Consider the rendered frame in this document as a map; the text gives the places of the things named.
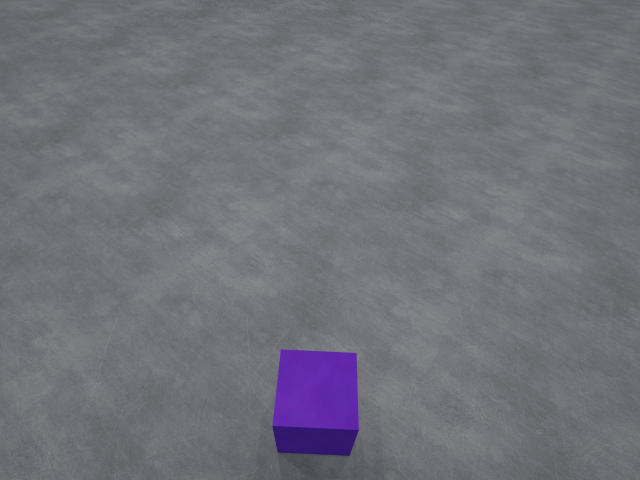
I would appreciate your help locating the carton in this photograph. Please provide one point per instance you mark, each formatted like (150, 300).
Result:
(316, 404)

